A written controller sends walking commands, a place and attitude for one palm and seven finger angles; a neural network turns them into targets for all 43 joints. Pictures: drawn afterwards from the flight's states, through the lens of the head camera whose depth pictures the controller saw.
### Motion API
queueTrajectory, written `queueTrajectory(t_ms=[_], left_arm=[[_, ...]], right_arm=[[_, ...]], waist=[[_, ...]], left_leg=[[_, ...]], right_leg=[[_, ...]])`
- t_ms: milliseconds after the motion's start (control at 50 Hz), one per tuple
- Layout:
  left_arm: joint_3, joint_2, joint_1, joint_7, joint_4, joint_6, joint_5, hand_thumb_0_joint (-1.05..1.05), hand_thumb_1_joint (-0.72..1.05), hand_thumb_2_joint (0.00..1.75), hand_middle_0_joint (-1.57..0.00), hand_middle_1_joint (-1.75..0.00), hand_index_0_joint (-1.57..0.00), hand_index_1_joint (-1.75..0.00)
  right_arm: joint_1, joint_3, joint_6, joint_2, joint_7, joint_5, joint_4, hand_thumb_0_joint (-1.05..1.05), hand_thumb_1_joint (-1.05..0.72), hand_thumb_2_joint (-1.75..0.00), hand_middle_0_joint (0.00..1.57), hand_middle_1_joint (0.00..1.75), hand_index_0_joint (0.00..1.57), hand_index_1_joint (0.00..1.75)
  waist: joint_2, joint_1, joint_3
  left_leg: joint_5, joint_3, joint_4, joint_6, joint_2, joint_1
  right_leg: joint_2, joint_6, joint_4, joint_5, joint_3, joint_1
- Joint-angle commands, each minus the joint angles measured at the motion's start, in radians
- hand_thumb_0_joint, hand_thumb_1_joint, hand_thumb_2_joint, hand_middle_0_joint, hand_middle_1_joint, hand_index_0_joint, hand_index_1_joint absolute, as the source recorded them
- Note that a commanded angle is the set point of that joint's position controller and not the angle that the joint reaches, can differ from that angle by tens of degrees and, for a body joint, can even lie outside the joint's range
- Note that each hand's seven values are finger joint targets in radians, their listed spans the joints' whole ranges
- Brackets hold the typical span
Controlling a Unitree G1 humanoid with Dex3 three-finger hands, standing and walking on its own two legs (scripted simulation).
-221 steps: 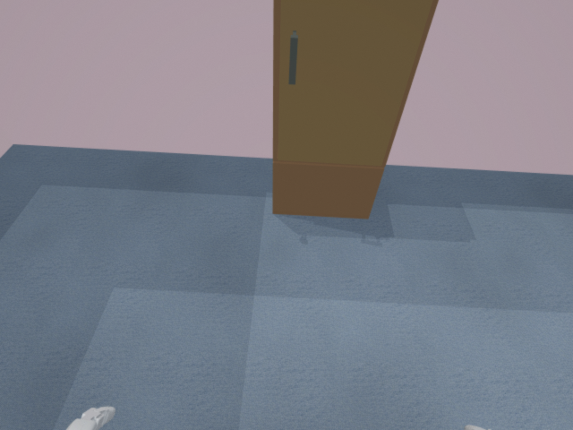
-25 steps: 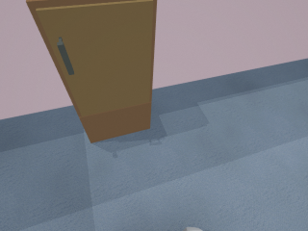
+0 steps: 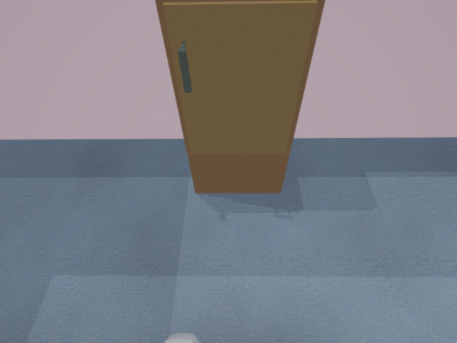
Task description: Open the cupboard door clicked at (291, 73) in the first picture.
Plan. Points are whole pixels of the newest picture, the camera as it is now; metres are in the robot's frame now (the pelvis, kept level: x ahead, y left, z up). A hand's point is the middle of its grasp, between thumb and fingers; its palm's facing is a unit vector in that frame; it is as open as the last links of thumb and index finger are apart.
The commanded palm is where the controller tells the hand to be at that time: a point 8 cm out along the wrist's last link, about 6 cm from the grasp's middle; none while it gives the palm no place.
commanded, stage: take the last steps up to it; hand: left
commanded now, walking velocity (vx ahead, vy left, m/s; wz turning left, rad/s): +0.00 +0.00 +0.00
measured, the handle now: (185, 67) +0.85 +0.20 +0.00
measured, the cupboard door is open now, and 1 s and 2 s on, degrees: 0 0 0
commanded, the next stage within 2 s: come to a stop and stand still in 1.06 s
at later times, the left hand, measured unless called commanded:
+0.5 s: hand out of the picture +0.11 +0.22 -0.17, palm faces +0.03 -0.98 -0.17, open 7.4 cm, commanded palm none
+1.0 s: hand (172, 311) +0.20 +0.14 -0.17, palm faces +0.11 -0.98 -0.18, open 7.3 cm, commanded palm none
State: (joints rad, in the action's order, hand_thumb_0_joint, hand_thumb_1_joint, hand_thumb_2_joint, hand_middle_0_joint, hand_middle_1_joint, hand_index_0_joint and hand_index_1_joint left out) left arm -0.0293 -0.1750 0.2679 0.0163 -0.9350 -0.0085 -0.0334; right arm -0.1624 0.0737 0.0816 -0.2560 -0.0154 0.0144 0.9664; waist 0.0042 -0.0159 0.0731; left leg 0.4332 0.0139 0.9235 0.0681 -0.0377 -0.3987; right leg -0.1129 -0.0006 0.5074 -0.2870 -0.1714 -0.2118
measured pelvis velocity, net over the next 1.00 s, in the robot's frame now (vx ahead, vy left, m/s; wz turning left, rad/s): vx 0.23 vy -0.03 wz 0.06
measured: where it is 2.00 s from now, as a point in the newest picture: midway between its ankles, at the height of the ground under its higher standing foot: (244, 322)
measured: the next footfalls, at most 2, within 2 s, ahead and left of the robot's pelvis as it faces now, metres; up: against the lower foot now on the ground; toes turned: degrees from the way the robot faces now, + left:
left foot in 0.10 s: +0.01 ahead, +0.14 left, +0.00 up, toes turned +6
right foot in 0.62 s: +0.24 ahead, -0.11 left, +0.00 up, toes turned -6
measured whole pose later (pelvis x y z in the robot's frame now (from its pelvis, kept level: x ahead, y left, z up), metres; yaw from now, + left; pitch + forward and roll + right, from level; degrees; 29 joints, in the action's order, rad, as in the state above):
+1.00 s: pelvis +0.23 -0.03 +0.00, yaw +3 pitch +0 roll -1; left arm -0.03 -0.15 0.34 0.01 -1.11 0.06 -0.03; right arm -0.20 0.06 -0.01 -0.17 -0.01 0.02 1.03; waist 0.03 -0.01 0.01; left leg 0.24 0.07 0.85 0.02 -0.13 -0.51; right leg 0.03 -0.07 0.34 -0.24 -0.18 -0.10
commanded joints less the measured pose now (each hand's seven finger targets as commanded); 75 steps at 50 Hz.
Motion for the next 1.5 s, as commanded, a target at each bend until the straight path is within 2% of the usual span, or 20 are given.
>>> queueTrajectory(t_ms=[0, 40, 60, 80, 100, 120, 240, 520, 580, 600, 620, 640, 700, 780, 1020, 1080, 1100, 1140, 1240, 1480], left_arm=[[-0.066, -0.247, 0.059, 0.017, 0.023, 0.016, -0.002, 0.0, 0.9, 0.9, -0.2, -0.3, -0.2, -0.3], [-0.06, -0.229, 0.043, 0.012, 0.003, 0.014, 0.012, 0.0, 0.9, 0.9, -0.2, -0.3, -0.2, -0.3], [-0.051, -0.198, 0.038, 0.007, 0.004, 0.011, 0.02, 0.0, 0.9, 0.9, -0.2, -0.3, -0.2, -0.3], [-0.039, -0.132, 0.05, -0.001, 0.026, 0.007, 0.025, 0.0, 0.9, 0.9, -0.2, -0.3, -0.2, -0.3], [-0.024, -0.107, -0.016, -0.003, 0.052, 0.007, 0.012, 0.0, 0.9, 0.9, -0.2, -0.3, -0.2, -0.3], [-0.03, -0.121, -0.057, -0.008, 0.056, 0.008, 0.006, 0.0, 0.9, 0.9, -0.2, -0.3, -0.2, -0.3], [-0.028, -0.104, 0.001, -0.033, -0.062, 0.01, 0.006, 0.0, 0.9, 0.9, -0.2, -0.3, -0.2, -0.3], [-0.024, -0.052, -0.207, -0.047, -0.009, 0.027, 0.016, 0.0, 0.9, 0.9, -0.2, -0.3, -0.2, -0.3], [-0.042, -0.093, 0.022, -0.042, -0.084, 0.046, 0.014, 0.0, 0.9, 0.9, -0.2, -0.3, -0.2, -0.3], [-0.059, -0.156, 0.151, -0.033, -0.126, 0.061, 0.006, 0.0, 0.9, 0.9, -0.2, -0.3, -0.2, -0.3], [-0.089, -0.266, 0.279, -0.019, -0.154, 0.068, 0.006, 0.0, 0.9, 0.9, -0.2, -0.3, -0.2, -0.3], [-0.085, -0.286, 0.304, -0.014, -0.159, 0.064, 0.026, 0.0, 0.9, 0.9, -0.2, -0.3, -0.2, -0.3], [-0.052, -0.155, 0.054, -0.003, -0.101, 0.062, 0.024, 0.0, 0.9, 0.9, -0.2, -0.3, -0.2, -0.3], [-0.019, -0.067, 0.008, 0.001, -0.1, 0.079, 0.015, 0.0, 0.9, 0.9, -0.2, -0.3, -0.2, -0.3], [-0.027, -0.106, 0.161, 0.001, -0.164, 0.087, 0.008, 0.0, 0.9, 0.9, -0.2, -0.3, -0.2, -0.3], [-0.025, -0.094, 0.154, 0.003, -0.177, 0.077, 0.016, 0.0, 0.9, 0.9, -0.2, -0.3, -0.2, -0.3], [-0.02, -0.068, 0.17, 0.001, -0.175, 0.076, 0.02, 0.0, 0.9, 0.9, -0.2, -0.3, -0.2, -0.3], [-0.001, -0.015, 0.158, 0.0, -0.139, 0.077, 0.025, 0.0, 0.9, 0.9, -0.2, -0.3, -0.2, -0.3], [0.003, 0.019, 0.146, 0.016, -0.184, 0.02, 0.025, 0.0, 0.9, 0.9, -0.2, -0.3, -0.2, -0.3], [-0.046, -0.053, 0.039, 0.011, -0.048, -0.033, 0.014, 0.0, 0.9, 0.9, -0.2, -0.3, -0.2, -0.3]], right_arm=[[0.049, -0.007, -0.047, -0.028, 0.005, -0.008, -0.083, 0.0, -0.9, -0.9, 0.2, 0.3, 0.2, 0.3], [-0.032, -0.014, -0.063, -0.029, 0.009, -0.004, -0.047, 0.0, -0.9, -0.9, 0.2, 0.3, 0.2, 0.3], [-0.076, -0.006, -0.076, -0.076, 0.01, -0.001, -0.033, 0.0, -0.9, -0.9, 0.2, 0.3, 0.2, 0.3], [-0.122, 0.014, -0.086, -0.172, 0.015, 0.011, -0.028, 0.0, -0.9, -0.9, 0.2, 0.3, 0.2, 0.3], [-0.176, 0.023, -0.079, -0.221, 0.017, 0.013, -0.012, 0.0, -0.9, -0.9, 0.2, 0.3, 0.2, 0.3], [-0.176, 0.02, -0.078, -0.205, 0.022, 0.019, -0.004, 0.0, -0.9, -0.9, 0.2, 0.3, 0.2, 0.3], [-0.157, -0.019, -0.123, -0.071, 0.045, 0.005, 0.023, 0.0, -0.9, -0.9, 0.2, 0.3, 0.2, 0.3], [-0.309, -0.008, -0.138, -0.061, 0.052, 0.022, 0.118, 0.0, -0.9, -0.9, 0.2, 0.3, 0.2, 0.3], [-0.279, -0.01, -0.137, -0.064, 0.048, 0.013, 0.129, 0.0, -0.9, -0.9, 0.2, 0.3, 0.2, 0.3], [-0.289, -0.015, -0.143, -0.035, 0.039, 0.002, 0.126, 0.0, -0.9, -0.9, 0.2, 0.3, 0.2, 0.3], [-0.325, -0.028, -0.148, 0.033, 0.034, -0.009, 0.101, 0.0, -0.9, -0.9, 0.2, 0.3, 0.2, 0.3], [-0.254, -0.021, -0.142, -0.006, 0.036, -0.01, 0.073, 0.0, -0.9, -0.9, 0.2, 0.3, 0.2, 0.3], [-0.175, -0.01, -0.125, 0.026, 0.024, 0.001, 0.08, 0.0, -0.9, -0.9, 0.2, 0.3, 0.2, 0.3], [-0.272, -0.012, -0.085, 0.087, 0.016, 0.015, 0.116, 0.0, -0.9, -0.9, 0.2, 0.3, 0.2, 0.3], [0.007, -0.024, -0.118, 0.074, -0.002, 0.007, 0.015, 0.0, -0.9, -0.9, 0.2, 0.3, 0.2, 0.3], [-0.096, -0.026, -0.134, 0.055, 0.009, 0.01, 0.058, 0.0, -0.9, -0.9, 0.2, 0.3, 0.2, 0.3], [-0.182, -0.018, -0.143, 0.011, 0.018, 0.013, 0.085, 0.0, -0.9, -0.9, 0.2, 0.3, 0.2, 0.3], [-0.32, 0.002, -0.136, -0.109, 0.038, 0.008, 0.117, 0.0, -0.9, -0.9, 0.2, 0.3, 0.2, 0.3], [-0.061, -0.046, -0.125, 0.005, 0.068, -0.001, 0.078, 0.0, -0.9, -0.9, 0.2, 0.3, 0.2, 0.3], [0.007, 0.026, -0.066, -0.089, 0.062, 0.018, 0.024, 0.0, -0.9, -0.9, 0.2, 0.3, 0.2, 0.3]], waist=[[-0.233, -0.03, -0.118], [-0.202, 0.011, -0.161], [-0.077, 0.032, -0.18], [0.201, 0.056, -0.199], [0.282, 0.093, -0.14], [0.201, 0.095, -0.077], [0.129, 0.035, 0.016], [0.145, 0.072, 0.075], [0.058, -0.044, -0.036], [-0.051, -0.094, -0.123], [-0.326, -0.124, -0.257], [-0.26, -0.137, -0.25], [-0.055, -0.037, -0.023], [-0.089, 0.055, 0.028], [-0.08, -0.019, 0.004], [-0.038, 0.034, -0.039], [0.042, 0.062, -0.106], [0.26, 0.091, -0.197], [0.099, 0.0, -0.043], [0.226, -0.001, -0.067]], left_leg=[[0.002, 0.07, -0.253, -0.013, 0.03, 0.049], [-0.184, 0.085, -0.471, -0.028, 0.04, 0.235], [-0.237, 0.028, -0.566, -0.048, -0.021, 0.372], [-0.259, -0.268, -0.61, -0.137, -0.248, 0.503], [-0.261, -0.401, -0.67, -0.239, -0.369, 0.476], [-0.171, -0.378, -0.689, -0.277, -0.383, 0.416], [-0.372, -0.154, -0.726, -0.201, -0.213, 0.347], [-0.543, -0.09, -0.671, -0.213, -0.252, 0.372], [-0.638, -0.011, -0.424, -0.161, -0.192, 0.258], [-0.521, 0.042, -0.205, -0.121, -0.134, 0.092], [0.058, 0.11, 0.122, -0.073, 0.018, -0.132], [0.176, 0.002, 0.294, -0.099, 0.004, -0.17], [-0.057, -0.027, 0.355, -0.097, -0.099, -0.176], [-0.172, 0.012, 0.223, -0.061, -0.104, -0.074], [-0.17, 0.084, -0.259, -0.06, -0.058, -0.053], [-0.272, 0.121, -0.441, -0.075, -0.012, 0.176], [-0.41, 0.054, -0.478, -0.105, -0.067, 0.361], [-0.78, -0.311, -0.574, -0.298, -0.41, 0.569], [-1.017, -0.044, -0.599, -0.221, -0.277, 0.241], [-0.831, -0.015, -0.507, -0.204, -0.282, 0.242]], right_leg=[[-0.227, -0.124, -0.072, 0.576, 0.174, 0.14], [-0.176, -0.052, -0.03, 0.394, 0.13, 0.074], [-0.133, -0.008, 0.059, 0.205, 0.086, -0.027], [-0.018, 0.051, 0.241, -0.118, 0.01, -0.265], [0.031, 0.055, 0.404, -0.343, 0.037, -0.389], [0.007, 0.035, 0.5, -0.304, 0.093, -0.418], [0.007, 0.047, 0.59, -0.019, 0.134, -0.393], [0.028, 0.017, 0.162, 0.007, 0.069, -0.296], [0.091, -0.017, -0.001, 0.108, 0.032, 0.079], [-0.018, -0.063, -0.038, 0.085, 0.164, 0.323], [-0.306, -0.175, -0.148, 0.109, 0.563, 0.526], [-0.345, -0.21, -0.229, 0.093, 0.635, 0.443], [-0.258, -0.168, -0.306, -0.094, 0.442, 0.085], [-0.156, -0.122, -0.365, 0.034, 0.204, -0.114], [-0.17, -0.167, -0.265, 0.334, 0.204, 0.113], [-0.104, -0.112, -0.088, 0.421, 0.132, 0.077], [-0.053, -0.073, 0.077, 0.4, 0.093, -0.008], [0.093, -0.004, 0.509, -0.33, 0.041, -0.306], [0.004, 0.036, 0.355, -0.158, 0.156, -0.124], [0.052, 0.015, 0.222, -0.088, 0.128, -0.121]])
